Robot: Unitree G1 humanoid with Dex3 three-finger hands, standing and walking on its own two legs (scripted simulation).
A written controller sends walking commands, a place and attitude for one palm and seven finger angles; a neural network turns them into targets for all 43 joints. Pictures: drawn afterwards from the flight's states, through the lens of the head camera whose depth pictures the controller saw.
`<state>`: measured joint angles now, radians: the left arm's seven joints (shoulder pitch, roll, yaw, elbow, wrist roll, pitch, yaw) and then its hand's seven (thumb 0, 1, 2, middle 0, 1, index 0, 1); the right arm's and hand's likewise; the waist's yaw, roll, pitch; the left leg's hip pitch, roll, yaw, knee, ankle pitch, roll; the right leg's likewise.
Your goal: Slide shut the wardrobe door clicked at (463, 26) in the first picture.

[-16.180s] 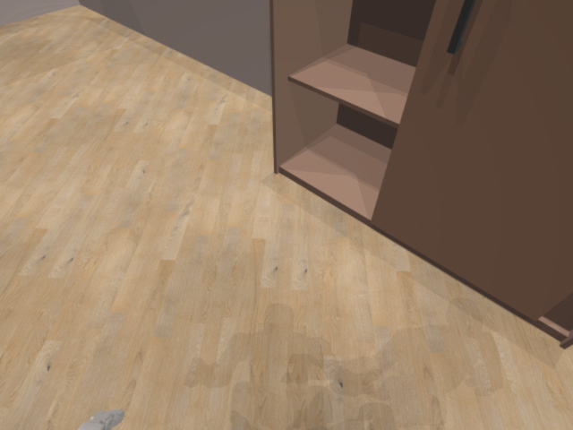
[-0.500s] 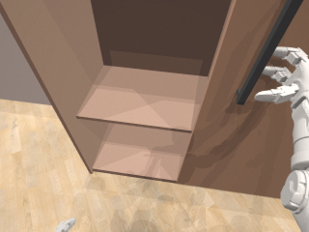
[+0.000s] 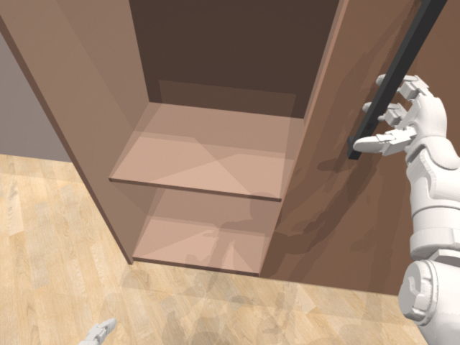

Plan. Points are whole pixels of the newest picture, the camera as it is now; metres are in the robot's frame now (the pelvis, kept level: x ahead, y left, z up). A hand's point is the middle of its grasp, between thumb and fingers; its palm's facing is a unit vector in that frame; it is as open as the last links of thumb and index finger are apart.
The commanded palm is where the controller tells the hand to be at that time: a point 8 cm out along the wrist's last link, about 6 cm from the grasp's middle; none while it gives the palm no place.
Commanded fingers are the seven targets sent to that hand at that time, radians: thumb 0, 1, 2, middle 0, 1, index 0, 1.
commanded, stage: slide the fingers in behind the handle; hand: right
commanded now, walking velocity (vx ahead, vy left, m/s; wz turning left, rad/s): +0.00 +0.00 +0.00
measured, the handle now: (382, 88) +0.50 -0.19 +0.23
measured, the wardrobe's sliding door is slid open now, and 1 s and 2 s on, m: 0.57 0.57 0.57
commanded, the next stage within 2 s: grip the handle and tug to test in 0.72 s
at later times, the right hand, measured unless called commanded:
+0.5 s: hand (377, 120) +0.44 -0.18 +0.21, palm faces +0.06 +1.00 -0.02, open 14.2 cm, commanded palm +0.42 -0.23 +0.20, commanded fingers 0.00 0.50 -0.30 0.30 1.20 0.30 1.20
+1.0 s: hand (378, 120) +0.44 -0.18 +0.21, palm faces +0.06 +1.00 -0.02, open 13.3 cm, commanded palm +0.42 -0.23 +0.20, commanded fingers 0.00 0.03 -0.50 0.35 1.27 0.35 1.27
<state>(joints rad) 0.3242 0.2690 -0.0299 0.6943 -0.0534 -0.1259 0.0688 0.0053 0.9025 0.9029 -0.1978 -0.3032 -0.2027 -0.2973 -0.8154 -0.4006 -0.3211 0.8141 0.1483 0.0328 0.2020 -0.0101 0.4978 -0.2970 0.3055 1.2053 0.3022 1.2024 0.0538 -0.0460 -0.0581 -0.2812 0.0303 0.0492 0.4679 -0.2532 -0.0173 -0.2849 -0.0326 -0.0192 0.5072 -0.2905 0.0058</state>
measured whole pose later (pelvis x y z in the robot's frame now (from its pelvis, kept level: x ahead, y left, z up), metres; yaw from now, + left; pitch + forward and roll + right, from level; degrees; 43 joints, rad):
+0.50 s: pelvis -0.01 +0.01 +0.00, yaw +0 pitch +3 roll +1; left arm 0.32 0.27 -0.03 0.70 -0.06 -0.14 0.07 0.01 0.90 0.90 -0.20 -0.30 -0.20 -0.30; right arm -0.82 -0.39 -0.31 0.82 0.15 0.02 0.17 -0.01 0.50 -0.30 0.29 1.20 0.25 1.18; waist 0.05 -0.05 -0.05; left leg -0.28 0.02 0.05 0.47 -0.25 -0.01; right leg -0.28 -0.04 -0.02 0.50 -0.28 0.01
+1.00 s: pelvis +0.00 +0.00 +0.00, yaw +1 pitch +3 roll +1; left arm 0.33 0.27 -0.03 0.69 -0.05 -0.13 0.07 0.01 0.90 0.90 -0.20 -0.30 -0.20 -0.30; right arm -0.79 -0.40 -0.33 0.79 0.14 0.04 0.17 -0.01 0.38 -0.35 0.32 1.22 0.31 1.22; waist 0.06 -0.05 -0.05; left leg -0.28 0.02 0.04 0.47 -0.25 -0.01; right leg -0.27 -0.04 -0.03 0.50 -0.28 0.01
